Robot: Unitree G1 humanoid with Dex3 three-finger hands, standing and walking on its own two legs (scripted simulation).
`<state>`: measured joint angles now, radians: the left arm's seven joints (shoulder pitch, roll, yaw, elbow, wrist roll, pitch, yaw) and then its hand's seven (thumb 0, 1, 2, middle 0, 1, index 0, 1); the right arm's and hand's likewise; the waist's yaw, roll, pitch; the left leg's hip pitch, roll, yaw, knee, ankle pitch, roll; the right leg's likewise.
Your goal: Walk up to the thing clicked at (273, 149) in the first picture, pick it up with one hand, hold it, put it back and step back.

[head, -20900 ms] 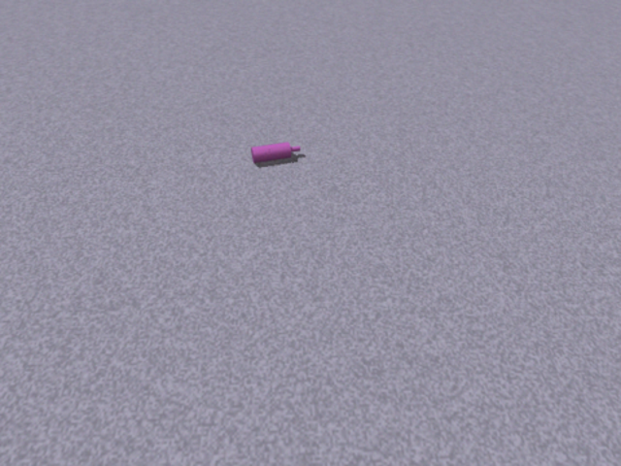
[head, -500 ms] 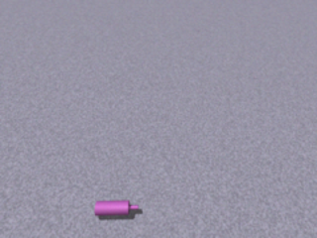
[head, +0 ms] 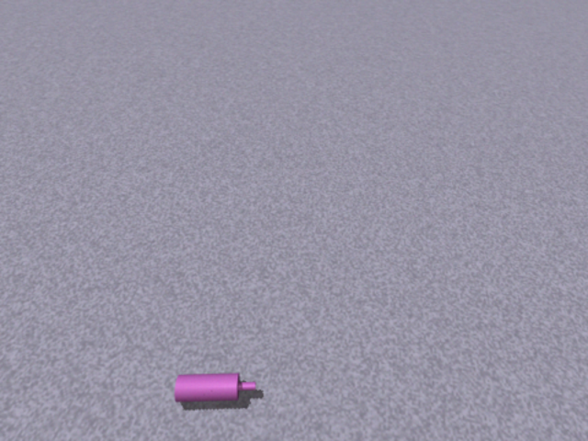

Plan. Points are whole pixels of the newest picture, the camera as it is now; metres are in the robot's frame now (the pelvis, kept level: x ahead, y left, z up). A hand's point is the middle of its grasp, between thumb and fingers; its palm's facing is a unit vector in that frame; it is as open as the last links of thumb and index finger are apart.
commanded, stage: rise first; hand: left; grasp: from above
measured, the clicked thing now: (217, 387) +0.38 +0.22 -0.74
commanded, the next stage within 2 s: none
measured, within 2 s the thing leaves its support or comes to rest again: neither
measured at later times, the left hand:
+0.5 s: hand out of the picture +0.13 +0.26 -0.21, palm faces -0.10 -0.90 -0.42, open 13.2 cm
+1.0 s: hand out of the picture +0.14 +0.28 -0.33, palm faces -0.35 -0.72 -0.60, open 14.2 cm
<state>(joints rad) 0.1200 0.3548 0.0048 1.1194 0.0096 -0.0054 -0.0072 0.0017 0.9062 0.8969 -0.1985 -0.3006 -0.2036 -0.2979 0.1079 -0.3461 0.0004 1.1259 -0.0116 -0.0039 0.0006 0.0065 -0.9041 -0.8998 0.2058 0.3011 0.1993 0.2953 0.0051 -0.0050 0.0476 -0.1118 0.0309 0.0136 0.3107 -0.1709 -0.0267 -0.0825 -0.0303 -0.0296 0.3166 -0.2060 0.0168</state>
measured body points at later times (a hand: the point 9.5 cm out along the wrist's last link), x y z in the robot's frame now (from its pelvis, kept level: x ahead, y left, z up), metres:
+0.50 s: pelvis -0.02 +0.01 -0.06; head +0.07 +0.02 +0.38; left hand +0.13 +0.31 -0.18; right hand +0.11 -0.25 -0.17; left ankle +0.00 +0.14 -0.75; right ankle -0.02 -0.13 -0.75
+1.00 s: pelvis -0.04 +0.01 -0.18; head +0.11 +0.03 +0.24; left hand +0.15 +0.32 -0.29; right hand +0.18 -0.24 -0.27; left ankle +0.00 +0.14 -0.75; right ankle -0.02 -0.13 -0.75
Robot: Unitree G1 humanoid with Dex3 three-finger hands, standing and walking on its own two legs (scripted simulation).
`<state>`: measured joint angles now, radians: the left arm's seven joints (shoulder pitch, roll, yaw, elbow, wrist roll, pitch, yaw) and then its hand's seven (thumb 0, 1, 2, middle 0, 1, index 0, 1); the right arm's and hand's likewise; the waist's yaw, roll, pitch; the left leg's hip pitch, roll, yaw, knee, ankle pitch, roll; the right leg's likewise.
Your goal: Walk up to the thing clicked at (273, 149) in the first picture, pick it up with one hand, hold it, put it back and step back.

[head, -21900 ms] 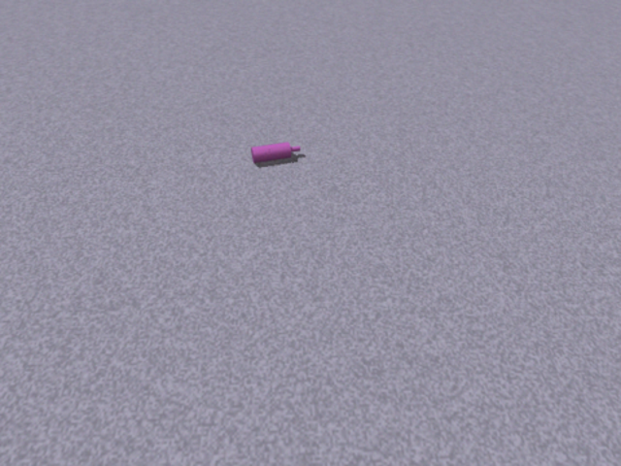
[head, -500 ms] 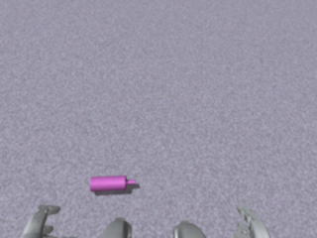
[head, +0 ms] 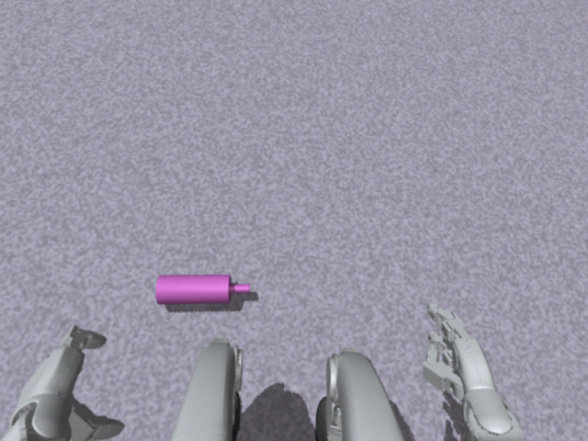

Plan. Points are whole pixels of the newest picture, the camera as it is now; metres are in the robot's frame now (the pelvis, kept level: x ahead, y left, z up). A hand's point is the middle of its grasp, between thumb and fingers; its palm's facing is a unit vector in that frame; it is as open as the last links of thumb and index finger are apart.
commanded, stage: rise first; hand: left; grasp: from above
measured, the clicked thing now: (205, 289) +0.42 +0.21 -0.56
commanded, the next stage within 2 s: none
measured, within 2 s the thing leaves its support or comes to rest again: neither
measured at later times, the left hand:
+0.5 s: hand (135, 327) +0.28 +0.30 -0.33, palm faces -0.48 -0.27 -0.84, open 14.1 cm
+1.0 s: hand (151, 311) +0.33 +0.29 -0.40, palm faces -0.48 -0.07 -0.88, open 14.2 cm
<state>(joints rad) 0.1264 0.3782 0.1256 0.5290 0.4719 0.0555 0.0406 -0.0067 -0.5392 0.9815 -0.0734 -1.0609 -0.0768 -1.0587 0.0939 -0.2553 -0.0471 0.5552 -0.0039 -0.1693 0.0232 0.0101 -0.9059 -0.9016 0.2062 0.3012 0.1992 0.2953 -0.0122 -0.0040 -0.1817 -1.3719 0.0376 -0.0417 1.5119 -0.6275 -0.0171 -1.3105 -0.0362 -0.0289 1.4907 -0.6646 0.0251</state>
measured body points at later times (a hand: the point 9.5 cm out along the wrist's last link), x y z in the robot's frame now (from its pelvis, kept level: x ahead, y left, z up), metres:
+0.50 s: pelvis -0.07 +0.00 -0.18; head +0.15 +0.02 +0.21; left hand +0.31 +0.31 -0.28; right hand +0.05 -0.28 -0.32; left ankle +0.03 +0.13 -0.57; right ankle +0.01 -0.14 -0.57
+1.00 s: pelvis -0.07 +0.00 -0.24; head +0.14 +0.05 +0.15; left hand +0.35 +0.29 -0.35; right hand +0.02 -0.28 -0.36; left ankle +0.03 +0.13 -0.57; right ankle +0.01 -0.14 -0.57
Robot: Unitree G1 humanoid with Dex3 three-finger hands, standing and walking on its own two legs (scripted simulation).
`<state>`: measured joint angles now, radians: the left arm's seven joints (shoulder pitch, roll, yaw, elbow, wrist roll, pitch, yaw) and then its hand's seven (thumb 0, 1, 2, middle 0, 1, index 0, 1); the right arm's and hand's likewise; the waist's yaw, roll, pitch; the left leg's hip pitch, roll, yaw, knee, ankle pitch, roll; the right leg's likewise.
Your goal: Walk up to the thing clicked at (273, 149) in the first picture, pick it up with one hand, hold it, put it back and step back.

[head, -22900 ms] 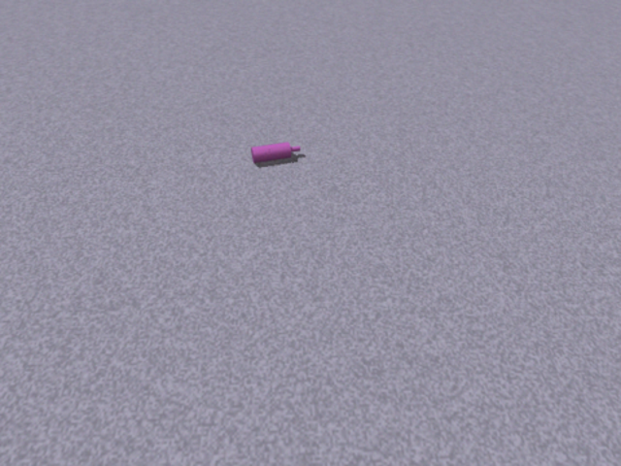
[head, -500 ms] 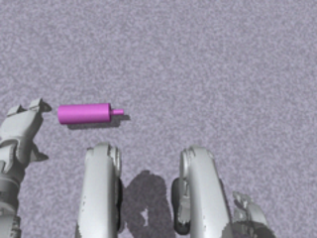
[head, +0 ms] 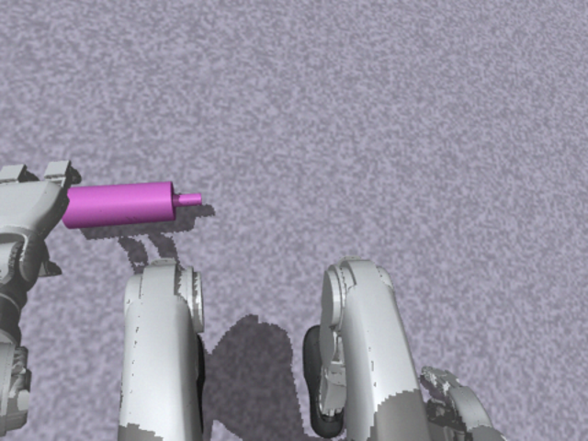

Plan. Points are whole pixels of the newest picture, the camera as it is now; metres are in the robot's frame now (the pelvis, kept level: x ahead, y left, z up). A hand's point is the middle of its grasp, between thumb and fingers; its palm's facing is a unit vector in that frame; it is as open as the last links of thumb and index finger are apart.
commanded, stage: rise first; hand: left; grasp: from above
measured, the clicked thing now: (137, 203) +0.47 +0.25 -0.32
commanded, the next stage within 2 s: none
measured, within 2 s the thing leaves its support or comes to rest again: neither
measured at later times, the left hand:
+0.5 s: hand (67, 223) +0.39 +0.32 -0.19, palm faces -0.46 -0.09 -0.88, open 14.1 cm
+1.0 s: hand (75, 219) +0.40 +0.31 -0.21, palm faces -0.45 -0.10 -0.89, open 14.1 cm
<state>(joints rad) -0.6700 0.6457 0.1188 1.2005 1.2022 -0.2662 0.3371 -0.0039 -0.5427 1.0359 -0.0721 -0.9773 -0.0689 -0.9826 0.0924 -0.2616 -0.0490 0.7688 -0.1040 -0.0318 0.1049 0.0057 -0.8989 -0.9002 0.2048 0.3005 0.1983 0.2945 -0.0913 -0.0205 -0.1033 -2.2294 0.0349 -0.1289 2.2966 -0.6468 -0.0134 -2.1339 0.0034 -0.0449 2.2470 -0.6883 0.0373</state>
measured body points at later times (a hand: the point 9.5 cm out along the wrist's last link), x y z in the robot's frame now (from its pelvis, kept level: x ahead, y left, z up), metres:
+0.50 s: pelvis +0.01 +0.00 -0.02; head +0.23 +0.06 +0.36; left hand +0.41 +0.32 -0.14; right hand +0.11 -0.28 -0.15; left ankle +0.09 +0.13 -0.33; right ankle +0.10 -0.13 -0.33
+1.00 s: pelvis +0.01 +0.00 -0.03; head +0.24 +0.06 +0.35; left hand +0.42 +0.32 -0.16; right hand +0.11 -0.28 -0.16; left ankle +0.09 +0.13 -0.33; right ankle +0.10 -0.13 -0.33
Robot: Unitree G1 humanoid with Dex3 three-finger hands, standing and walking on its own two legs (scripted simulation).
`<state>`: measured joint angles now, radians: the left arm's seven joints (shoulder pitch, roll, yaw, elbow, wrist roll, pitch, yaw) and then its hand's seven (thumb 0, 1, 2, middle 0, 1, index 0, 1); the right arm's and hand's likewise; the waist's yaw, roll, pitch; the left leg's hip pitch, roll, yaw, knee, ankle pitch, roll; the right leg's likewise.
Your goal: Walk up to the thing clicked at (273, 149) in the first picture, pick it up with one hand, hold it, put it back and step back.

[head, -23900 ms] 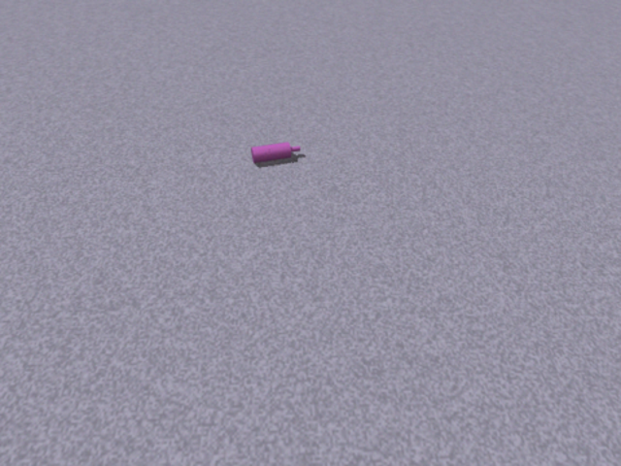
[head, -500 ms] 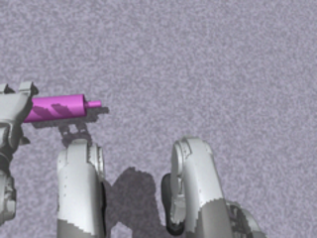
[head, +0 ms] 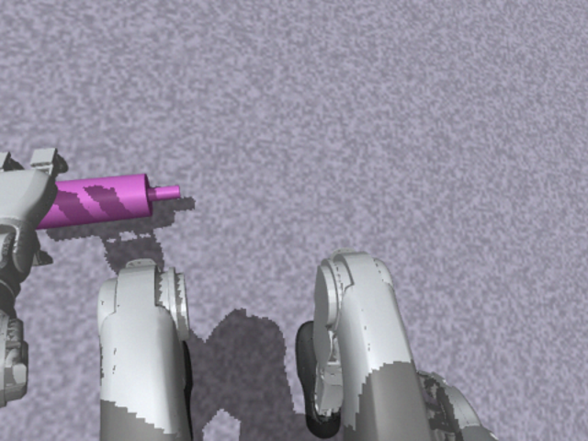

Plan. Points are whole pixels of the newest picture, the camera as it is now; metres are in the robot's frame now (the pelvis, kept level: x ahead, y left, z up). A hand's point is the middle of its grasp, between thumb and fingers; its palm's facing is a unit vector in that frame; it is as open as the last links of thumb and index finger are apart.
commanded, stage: rise first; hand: left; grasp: from above
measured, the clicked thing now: (108, 199) +0.45 +0.26 -0.29
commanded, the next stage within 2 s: approach in 1.38 s
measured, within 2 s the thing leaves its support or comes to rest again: neither
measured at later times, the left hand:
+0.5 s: hand (43, 210) +0.40 +0.32 -0.18, palm faces -0.45 -0.10 -0.89, open 14.2 cm
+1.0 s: hand (33, 208) +0.40 +0.33 -0.17, palm faces -0.45 -0.09 -0.89, open 14.3 cm
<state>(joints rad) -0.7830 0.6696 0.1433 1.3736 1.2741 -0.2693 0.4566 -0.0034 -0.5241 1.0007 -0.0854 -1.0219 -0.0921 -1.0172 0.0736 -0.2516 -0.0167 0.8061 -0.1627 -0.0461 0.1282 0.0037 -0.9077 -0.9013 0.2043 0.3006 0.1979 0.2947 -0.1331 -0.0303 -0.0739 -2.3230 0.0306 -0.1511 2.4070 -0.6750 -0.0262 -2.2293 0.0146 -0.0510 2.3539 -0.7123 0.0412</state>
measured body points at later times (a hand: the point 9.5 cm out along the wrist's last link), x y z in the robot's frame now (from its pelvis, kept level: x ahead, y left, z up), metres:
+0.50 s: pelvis +0.00 +0.00 -0.01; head +0.23 +0.07 +0.37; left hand +0.42 +0.32 -0.13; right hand +0.08 -0.28 -0.12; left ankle +0.08 +0.13 -0.29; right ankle +0.09 -0.13 -0.29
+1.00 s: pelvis +0.00 +0.00 +0.00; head +0.22 +0.08 +0.38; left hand +0.42 +0.33 -0.12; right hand +0.09 -0.27 -0.12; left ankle +0.08 +0.13 -0.29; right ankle +0.09 -0.13 -0.29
